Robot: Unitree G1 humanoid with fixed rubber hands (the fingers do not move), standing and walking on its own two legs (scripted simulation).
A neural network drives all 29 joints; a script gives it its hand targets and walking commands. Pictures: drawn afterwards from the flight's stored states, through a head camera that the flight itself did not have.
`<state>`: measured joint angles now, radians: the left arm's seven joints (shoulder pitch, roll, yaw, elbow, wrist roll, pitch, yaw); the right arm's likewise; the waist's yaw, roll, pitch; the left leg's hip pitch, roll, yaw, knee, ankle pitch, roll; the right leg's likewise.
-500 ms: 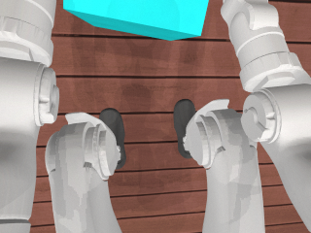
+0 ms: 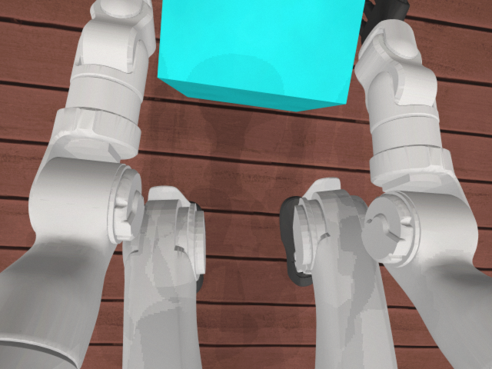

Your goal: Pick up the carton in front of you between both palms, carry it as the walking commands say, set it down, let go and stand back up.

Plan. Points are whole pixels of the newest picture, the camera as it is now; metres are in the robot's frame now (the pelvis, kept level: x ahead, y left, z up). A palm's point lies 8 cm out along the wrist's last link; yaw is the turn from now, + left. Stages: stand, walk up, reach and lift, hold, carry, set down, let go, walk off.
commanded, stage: reach and lift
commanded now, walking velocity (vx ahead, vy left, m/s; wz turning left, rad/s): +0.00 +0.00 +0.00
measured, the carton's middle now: (255, 28) +0.54 +0.00 -0.19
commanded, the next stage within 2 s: none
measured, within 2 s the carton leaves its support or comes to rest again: neither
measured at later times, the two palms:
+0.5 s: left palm out of the picture +0.50 +0.15 +0.06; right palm out of the picture +0.48 -0.15 +0.06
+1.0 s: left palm out of the picture +0.45 +0.15 +0.22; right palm out of the picture +0.45 -0.14 +0.22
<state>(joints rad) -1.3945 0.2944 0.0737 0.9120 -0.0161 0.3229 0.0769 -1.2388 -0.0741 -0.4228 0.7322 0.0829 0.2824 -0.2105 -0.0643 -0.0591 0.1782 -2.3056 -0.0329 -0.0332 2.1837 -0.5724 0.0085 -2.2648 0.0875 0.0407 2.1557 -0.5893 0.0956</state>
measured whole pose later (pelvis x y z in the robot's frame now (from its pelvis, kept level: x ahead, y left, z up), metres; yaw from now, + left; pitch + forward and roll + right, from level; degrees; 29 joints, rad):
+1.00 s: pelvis +0.04 +0.00 +0.25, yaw +3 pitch +32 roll -1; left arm -0.73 -0.08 0.38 0.63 0.26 0.39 0.01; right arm -0.68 0.12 -0.48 0.57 -0.22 0.37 -0.05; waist -0.03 -0.01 -0.23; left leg -1.43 -0.04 -0.04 1.32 -0.45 0.00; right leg -1.41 0.04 0.07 1.32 -0.46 0.04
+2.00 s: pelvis +0.07 -0.01 +0.40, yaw +4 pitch -5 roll +0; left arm -0.35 -0.18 0.33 0.39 0.32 0.61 -0.03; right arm -0.37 0.18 -0.35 0.41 -0.32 0.59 0.01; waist 0.01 0.00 0.03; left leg -0.19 -0.02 -0.06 0.48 -0.21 -0.01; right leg -0.18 0.02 0.07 0.48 -0.23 0.01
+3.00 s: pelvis +0.08 -0.01 +0.40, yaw +3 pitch -8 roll +0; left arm -0.26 -0.15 0.20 0.22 0.28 0.78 -0.01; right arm -0.27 0.15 -0.23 0.24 -0.28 0.76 0.00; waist 0.00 0.00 0.03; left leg -0.04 -0.01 -0.06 0.36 -0.18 -0.01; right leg -0.03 0.02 0.08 0.36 -0.19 0.01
